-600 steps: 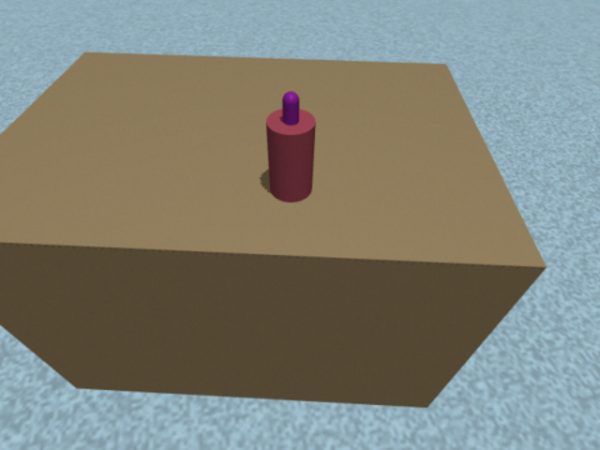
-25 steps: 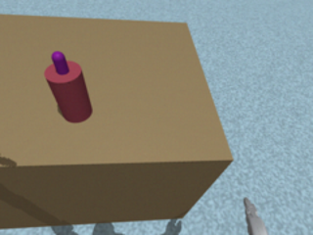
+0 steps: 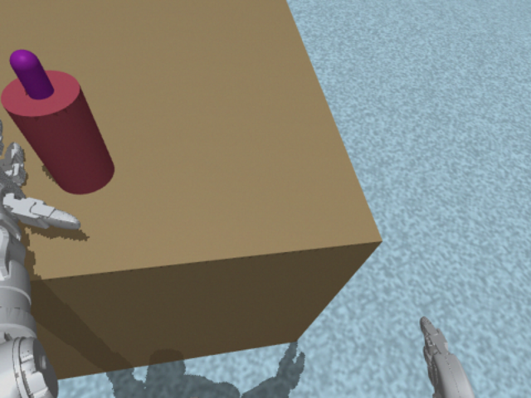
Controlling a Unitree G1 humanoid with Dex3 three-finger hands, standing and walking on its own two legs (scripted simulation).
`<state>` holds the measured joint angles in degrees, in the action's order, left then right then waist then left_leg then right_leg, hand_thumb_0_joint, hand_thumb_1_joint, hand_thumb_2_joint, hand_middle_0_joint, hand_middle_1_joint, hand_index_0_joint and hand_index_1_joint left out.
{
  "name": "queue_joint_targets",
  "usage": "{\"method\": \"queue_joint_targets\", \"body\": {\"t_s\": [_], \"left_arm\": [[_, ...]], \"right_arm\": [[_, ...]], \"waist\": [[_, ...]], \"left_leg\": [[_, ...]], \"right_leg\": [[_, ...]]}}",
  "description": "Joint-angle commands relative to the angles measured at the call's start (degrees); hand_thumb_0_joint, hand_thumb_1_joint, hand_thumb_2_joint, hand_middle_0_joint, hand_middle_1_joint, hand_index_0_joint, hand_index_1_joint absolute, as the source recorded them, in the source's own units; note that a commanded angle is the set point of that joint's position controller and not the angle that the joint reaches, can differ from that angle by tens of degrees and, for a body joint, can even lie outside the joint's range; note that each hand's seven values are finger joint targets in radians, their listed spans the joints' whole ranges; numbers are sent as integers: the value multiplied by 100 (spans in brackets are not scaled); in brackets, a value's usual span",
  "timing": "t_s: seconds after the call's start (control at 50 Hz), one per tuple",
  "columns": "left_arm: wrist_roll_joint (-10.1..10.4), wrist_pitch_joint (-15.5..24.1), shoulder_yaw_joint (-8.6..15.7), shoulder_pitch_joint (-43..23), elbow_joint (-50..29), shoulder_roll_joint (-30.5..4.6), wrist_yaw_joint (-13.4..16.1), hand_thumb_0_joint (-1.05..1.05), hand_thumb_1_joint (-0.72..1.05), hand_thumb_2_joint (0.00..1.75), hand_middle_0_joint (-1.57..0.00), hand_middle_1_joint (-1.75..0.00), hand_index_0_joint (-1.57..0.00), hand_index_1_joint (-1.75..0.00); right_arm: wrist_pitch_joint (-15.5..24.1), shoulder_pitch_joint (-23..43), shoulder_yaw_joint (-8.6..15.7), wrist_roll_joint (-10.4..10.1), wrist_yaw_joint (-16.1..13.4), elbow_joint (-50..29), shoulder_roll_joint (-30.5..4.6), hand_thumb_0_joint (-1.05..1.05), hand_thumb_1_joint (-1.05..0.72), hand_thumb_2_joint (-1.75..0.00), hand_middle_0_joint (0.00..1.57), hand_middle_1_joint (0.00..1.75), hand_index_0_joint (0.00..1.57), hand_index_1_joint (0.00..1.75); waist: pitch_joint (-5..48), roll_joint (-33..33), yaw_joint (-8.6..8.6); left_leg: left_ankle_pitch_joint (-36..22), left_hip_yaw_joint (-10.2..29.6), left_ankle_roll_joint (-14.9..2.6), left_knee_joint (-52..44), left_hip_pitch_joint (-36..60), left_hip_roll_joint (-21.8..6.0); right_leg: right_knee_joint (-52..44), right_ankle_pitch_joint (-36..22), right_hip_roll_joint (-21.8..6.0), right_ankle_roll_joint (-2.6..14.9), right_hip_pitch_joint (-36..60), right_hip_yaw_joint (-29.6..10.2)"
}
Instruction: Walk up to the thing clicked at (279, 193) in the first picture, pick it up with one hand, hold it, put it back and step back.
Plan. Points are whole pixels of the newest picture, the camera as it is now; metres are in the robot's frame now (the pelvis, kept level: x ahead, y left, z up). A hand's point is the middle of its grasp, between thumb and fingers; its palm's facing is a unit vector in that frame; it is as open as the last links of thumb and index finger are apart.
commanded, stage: close in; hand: left
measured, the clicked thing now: (59, 123) +0.49 +0.25 +0.13
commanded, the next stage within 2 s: rest palm in 0.24 s
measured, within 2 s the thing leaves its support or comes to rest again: leaves its support in 1.70 s
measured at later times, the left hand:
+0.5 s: hand (74, 177) +0.45 +0.24 +0.07, palm faces +0.24 -0.97 +0.02, open 17.7 cm
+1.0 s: hand (61, 156) +0.48 +0.26 +0.08, palm faces +0.26 -0.96 +0.02, open 14.9 cm
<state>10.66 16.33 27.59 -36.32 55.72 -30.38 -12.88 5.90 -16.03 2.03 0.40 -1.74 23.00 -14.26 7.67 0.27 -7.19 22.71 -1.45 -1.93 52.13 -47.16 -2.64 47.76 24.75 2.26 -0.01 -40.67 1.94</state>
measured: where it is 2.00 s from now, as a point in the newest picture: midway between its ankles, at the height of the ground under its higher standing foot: outside the picture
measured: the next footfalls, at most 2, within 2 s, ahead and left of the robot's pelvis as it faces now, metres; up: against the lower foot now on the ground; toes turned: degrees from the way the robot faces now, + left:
none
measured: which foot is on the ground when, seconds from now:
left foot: down 0.00-1.00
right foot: down 0.00-1.00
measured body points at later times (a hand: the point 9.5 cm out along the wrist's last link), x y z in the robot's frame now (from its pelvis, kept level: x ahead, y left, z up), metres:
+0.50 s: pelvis -0.01 -0.01 +0.00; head +0.07 +0.02 +0.44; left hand +0.43 +0.29 +0.07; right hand +0.14 -0.27 -0.05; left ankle +0.02 +0.09 -0.69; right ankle -0.02 -0.13 -0.69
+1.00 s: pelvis -0.01 +0.00 -0.01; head +0.09 +0.03 +0.43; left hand +0.46 +0.31 +0.08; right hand +0.14 -0.26 -0.04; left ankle +0.02 +0.09 -0.69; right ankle -0.02 -0.13 -0.69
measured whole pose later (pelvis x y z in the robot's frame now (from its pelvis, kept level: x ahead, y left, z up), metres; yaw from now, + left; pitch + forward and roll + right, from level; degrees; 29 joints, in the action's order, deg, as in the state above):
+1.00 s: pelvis -0.01 +0.00 -0.01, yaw +0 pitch +18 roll -3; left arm 7.3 16.1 24.8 -45.0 61.0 -31.2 -5.7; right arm 2.5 -19.0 1.5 0.1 0.2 14.1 -13.4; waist 7.6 -0.3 -9.0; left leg 22.8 -1.4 -2.0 54.0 -49.7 -2.6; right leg 50.2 25.2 2.2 0.0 -43.5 2.0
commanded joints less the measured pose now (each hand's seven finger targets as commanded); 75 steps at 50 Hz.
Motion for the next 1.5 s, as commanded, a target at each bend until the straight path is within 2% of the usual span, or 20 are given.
{"method": "queue_joint_targets", "body": {"t_s": [0.0, 0.18, 0.28, 0.32, 0.42, 0.44, 0.5, 0.6, 0.66, 0.72, 0.74, 0.78, 0.84, 0.92, 1.02, 1.12, 1.22, 1.32, 1.4, 1.48], "left_arm": [[155, 432, 119, -1980, -1546, -1404, 155, 0, -61, 0, -6, -3, -7, -3], [-49, 298, -342, -2224, -1458, -1024, 419, 0, -61, 0, -7, -2, -8, -2], [-51, 349, -348, -2638, -1771, -1101, 493, 0, -61, 0, -7, -2, -8, -1], [-77, 308, -596, -2528, -1427, -725, 526, 0, -61, 0, -8, -2, -9, -1], [-161, 363, -117, -2642, -1515, -1349, 803, 0, -61, 0, -12, -1, -12, -2], [-170, 341, -337, -2496, -1222, -1017, 812, 0, -61, 0, -12, -1, -12, -1], [-212, 384, -383, -2387, -1126, -894, 878, 0, -61, 0, -12, 0, -12, -1], [-227, 539, -152, -2895, -1441, -1417, 839, 0, -61, 4, -35, -18, -35, -18], [-229, 513, -158, -2986, -1196, -1392, 883, 0, -61, 10, -41, -25, -42, -24], [-272, 502, -471, -3137, -996, -1105, 807, 0, -60, 13, -47, -29, -47, -29], [-292, 526, -267, -3243, -1214, -1421, 794, 0, -58, 14, -50, -31, -50, -31], [-261, 449, -511, -3203, -782, -1065, 712, 0, -56, 16, -52, -33, -53, -33], [-280, 378, -303, -3195, -717, -1409, 703, 0, -57, 20, -57, -38, -57, -38], [-273, 379, -138, -3306, -765, -1609, 693, 0, -53, 28, -65, -47, -65, -47], [-257, 381, -463, -3080, -538, -1037, 657, 0, -43, 42, -79, -62, -79, -62], [-203, 417, -387, -2939, -1223, -1162, 684, 0, -24, 62, -99, -84, -100, -84], [-184, 268, -499, -2206, -1335, -729, 770, 0, -8, 81, -118, -104, -119, -104], [-141, 251, -665, -1927, -1652, -272, 814, 0, 13, 121, -137, -137, -138, -138], [-156, 242, -633, -2298, -2151, -565, 853, 0, 24, 128, -129, -133, -128, -136], [-97, 175, -552, -2345, -2408, -650, 890, 0, 7, 127, -133, -138, -132, -142]], "right_arm": [[227, -43, 479, -64, -42, -1365, -1016, 0, 54, -5, 5, 5, 5, 5], [103, -477, 448, -99, 27, -1199, -837, 0, 54, -5, 5, 5, 5, 5], [96, -149, 469, -90, 33, -1474, -889, 0, 53, -5, 5, 5, 5, 5], [81, -176, 310, -83, 46, -1397, -696, 0, 53, -5, 5, 5, 5, 5], [-7, -194, 542, -61, 47, -1577, -947, 0, 54, -5, 5, 5, 5, 5], [-36, -170, 434, -72, 59, -1543, -812, 0, 53, -5, 5, 5, 5, 5], [-44, -291, 522, -75, 54, -1540, -834, 0, 53, -5, 5, 5, 5, 5], [-46, -80, 478, -98, 60, -1846, -858, 0, 52, -5, 5, 5, 5, 5], [-24, -170, 651, -82, 34, -1914, -1013, 0, 52, -5, 5, 5, 5, 5], [-26, -268, 414, -93, 66, -1869, -796, 0, 52, -5, 5, 5, 5, 5], [-23, -404, 438, -77, 63, -1765, -811, 0, 52, -5, 5, 5, 5, 5], [-18, -477, 293, -91, 101, -1722, -668, 0, 51, -5, 5, 5, 5, 5], [-35, -472, 391, -62, 106, -1772, -838, 0, 51, -5, 5, 5, 5, 5], [-57, -305, 484, -53, 126, -1773, -912, 0, 51, -5, 5, 5, 5, 5], [-56, -125, 419, -54, 143, -1903, -841, 0, 51, -5, 5, 5, 5, 5], [-113, -374, 446, -69, 142, -2021, -880, 0, 52, -5, 5, 5, 5, 5], [-171, -533, 572, -72, 158, -1686, -894, 0, 51, -5, 5, 5, 5, 5], [-175, -321, 357, -86, 206, -1672, -657, 0, 52, -5, 5, 5, 5, 5], [-225, -406, 503, -99, 160, -1709, -788, 0, 52, -6, 5, 5, 5, 5], [-261, -493, 447, -111, 133, -1547, -729, 0, 51, -6, 5, 5, 5, 5]], "waist": [[2670, 536, 162], [2001, 708, 8], [2357, 768, 62], [2214, 686, 14], [2434, 656, 119], [2220, 620, 83], [2191, 393, 12], [2424, 617, 95], [2372, 702, -61], [2180, 714, -154], [2349, 904, -85], [2148, 785, -188], [2402, 887, -163], [2567, 949, -80], [2587, 802, -119], [3087, 938, 53], [2584, 948, 97], [2225, 700, 141], [2623, 817, 77], [2736, 877, 163]], "left_leg": [[-2842, 379, -1, -259, 2485, -21], [-1904, 282, -21, -345, 2273, 47], [-1905, 298, 3, -344, 2360, 40], [-1808, 282, -23, -336, 2271, 42], [-1600, 329, 14, -435, 2184, 34], [-1394, 343, 21, -492, 2163, 30], [-1538, 264, -45, -382, 1939, 69], [-1576, 291, -1, -403, 1983, 63], [-1561, 315, 22, -406, 2214, 30], [-1535, 341, 23, -417, 2243, 12], [-1671, 345, 55, -401, 2340, 11], [-1598, 292, 13, -375, 2215, 36], [-1907, 300, 8, -296, 2279, 34], [-2259, 364, 38, -245, 2350, -9], [-2278, 430, 58, -269, 2476, -65], [-3025, 435, 112, -226, 2805, -78], [-3151, 466, 157, -275, 2733, -133], [-2757, 427, 108, -342, 2404, -118], [-2850, 362, 78, -309, 2730, -74], [-3170, 391, 104, -330, 2994, -88]], "right_leg": [[-283, -2420, -9, 70, 567, -46], [-393, -1732, -36, 70, 41, -118], [-354, -1749, -44, 87, 223, -111], [-373, -1712, -46, 78, 159, -125], [-348, -1465, -21, 117, 318, -73], [-373, -1278, -10, 114, 244, -67], [-371, -1622, -29, 63, 319, -152], [-324, -1554, -24, 100, 405, -143], [-324, -1483, -8, 107, 223, -131], [-335, -1378, 9, 122, 5, -104], [-322, -1457, 11, 124, 9, -85], [-356, -1477, 4, 109, 0, -111], [-341, -1702, 0, 103, 36, -119], [-250, -1821, 17, 133, 50, -70], [-232, -1663, 66, 138, -93, -13], [-159, -2157, 76, 137, 271, 18], [-188, -2039, 89, 150, 43, 52], [-168, -1929, 75, 149, 82, 49], [-199, -2165, 27, 92, 313, -32], [-217, -2267, 22, 89, 392, -23]]}}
